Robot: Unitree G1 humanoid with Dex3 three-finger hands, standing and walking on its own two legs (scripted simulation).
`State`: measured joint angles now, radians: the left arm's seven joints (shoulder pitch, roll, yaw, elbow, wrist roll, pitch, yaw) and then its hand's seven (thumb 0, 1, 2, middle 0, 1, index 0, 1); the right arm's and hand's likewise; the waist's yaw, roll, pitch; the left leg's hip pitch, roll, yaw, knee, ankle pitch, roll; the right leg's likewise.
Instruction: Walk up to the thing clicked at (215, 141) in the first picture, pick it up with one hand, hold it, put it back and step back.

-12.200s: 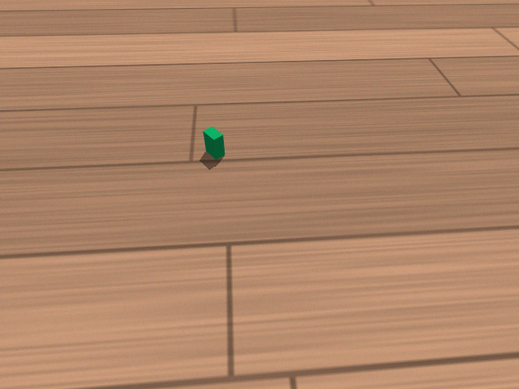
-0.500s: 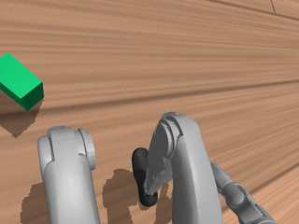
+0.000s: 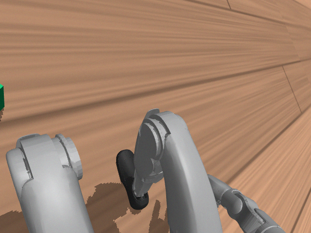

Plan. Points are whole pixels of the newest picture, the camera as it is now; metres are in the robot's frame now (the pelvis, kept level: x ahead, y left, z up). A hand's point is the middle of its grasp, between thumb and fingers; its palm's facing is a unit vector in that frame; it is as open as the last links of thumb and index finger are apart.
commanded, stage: close in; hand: left
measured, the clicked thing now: out of the picture +0.46 +0.26 -0.21
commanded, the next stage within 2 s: rest palm in 0.12 s
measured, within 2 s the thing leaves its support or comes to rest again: leaves its support in 1.78 s
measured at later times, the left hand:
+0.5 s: hand out of the picture +0.44 +0.27 -0.18, palm faces +0.37 -0.93 +0.01, open 16.8 cm
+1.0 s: hand out of the picture +0.45 +0.27 -0.17, palm faces +0.38 -0.92 +0.02, open 12.3 cm
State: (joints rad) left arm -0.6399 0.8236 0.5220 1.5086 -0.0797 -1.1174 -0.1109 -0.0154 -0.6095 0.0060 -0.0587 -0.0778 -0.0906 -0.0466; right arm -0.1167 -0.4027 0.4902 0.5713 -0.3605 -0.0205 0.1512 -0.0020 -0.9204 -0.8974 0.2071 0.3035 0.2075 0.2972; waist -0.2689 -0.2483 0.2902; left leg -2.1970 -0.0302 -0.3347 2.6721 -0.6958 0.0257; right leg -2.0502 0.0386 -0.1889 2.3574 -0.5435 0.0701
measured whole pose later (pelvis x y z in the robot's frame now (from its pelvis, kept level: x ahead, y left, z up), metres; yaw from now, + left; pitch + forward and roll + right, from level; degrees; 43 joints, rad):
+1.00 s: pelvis +0.00 +0.00 +0.00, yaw -2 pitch +11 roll -20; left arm -0.72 0.87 0.49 1.55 -0.01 -1.16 0.10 -0.01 0.05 0.41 -0.30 -0.32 -0.33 -0.35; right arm -0.16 -0.37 0.53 0.56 -0.39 0.03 0.17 0.00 -0.89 -0.90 0.21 0.30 0.21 0.30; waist -0.30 -0.28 0.32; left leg -2.20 -0.02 -0.37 2.68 -0.72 0.02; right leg -2.06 0.05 -0.21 2.34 -0.54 0.08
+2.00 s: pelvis +0.01 +0.00 +0.01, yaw -1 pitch +14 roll -19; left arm -0.64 0.78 0.49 1.28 -0.05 -1.05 0.03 -0.04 -0.61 0.91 -0.57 -0.95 -0.58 -0.98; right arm -0.10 -0.36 0.45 0.57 -0.34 0.05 0.18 0.00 -0.91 -0.91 0.21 0.30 0.21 0.30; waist -0.24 -0.23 0.25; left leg -2.21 -0.02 -0.34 2.65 -0.72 0.01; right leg -2.07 0.03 -0.20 2.34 -0.55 0.07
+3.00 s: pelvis +0.05 -0.03 +0.23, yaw +11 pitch +29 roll -4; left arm -0.14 0.26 0.22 0.17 -0.20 -0.28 -0.04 -0.03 -0.61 0.94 -0.54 -0.99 -0.55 -1.02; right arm 0.09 -0.26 -0.01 0.54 0.05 0.01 -0.02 0.01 -0.94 -0.91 0.20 0.30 0.20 0.30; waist -0.04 0.02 -0.18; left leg -1.67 0.02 -0.07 1.84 -0.68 -0.01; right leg -1.67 -0.05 -0.03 1.76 -0.61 0.04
